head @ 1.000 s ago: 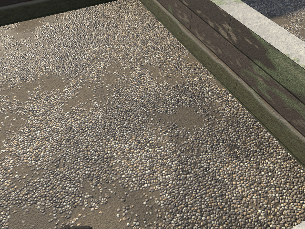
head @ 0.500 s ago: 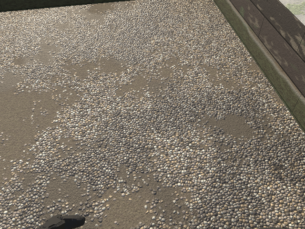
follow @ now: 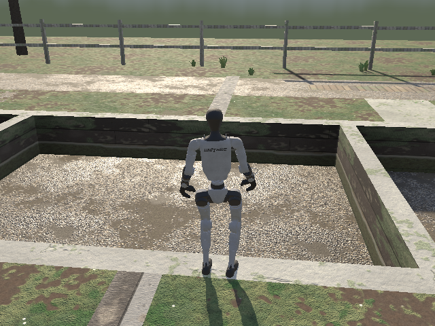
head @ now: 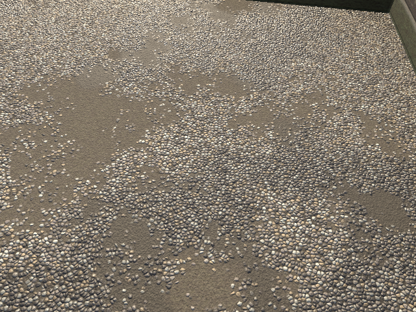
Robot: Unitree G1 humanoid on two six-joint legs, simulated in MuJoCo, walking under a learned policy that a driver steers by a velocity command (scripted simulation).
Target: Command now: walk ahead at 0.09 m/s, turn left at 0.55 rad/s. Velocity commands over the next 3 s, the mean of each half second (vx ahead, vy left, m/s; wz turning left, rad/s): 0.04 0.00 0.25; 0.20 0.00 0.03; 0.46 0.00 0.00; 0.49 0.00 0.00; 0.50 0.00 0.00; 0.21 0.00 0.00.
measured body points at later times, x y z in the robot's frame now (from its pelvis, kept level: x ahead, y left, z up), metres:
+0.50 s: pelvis +0.01 -0.04 +0.04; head +0.00 -0.04 +0.49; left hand +0.11 +0.19 -0.08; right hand +0.17 -0.24 -0.07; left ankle +0.03 +0.09 -0.71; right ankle +0.01 -0.13 -0.71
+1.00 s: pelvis +0.04 -0.05 +0.03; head +0.04 -0.06 +0.48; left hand +0.19 +0.17 -0.06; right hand +0.23 -0.25 -0.07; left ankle +0.03 +0.09 -0.71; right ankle +0.01 -0.13 -0.71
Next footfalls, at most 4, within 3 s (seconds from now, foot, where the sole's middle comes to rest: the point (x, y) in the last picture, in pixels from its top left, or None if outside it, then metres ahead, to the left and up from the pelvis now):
0.30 right None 0.05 -0.12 -0.74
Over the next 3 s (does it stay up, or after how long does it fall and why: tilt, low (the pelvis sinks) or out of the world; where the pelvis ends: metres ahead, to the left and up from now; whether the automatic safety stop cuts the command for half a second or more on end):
stays up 0.03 0.00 0.04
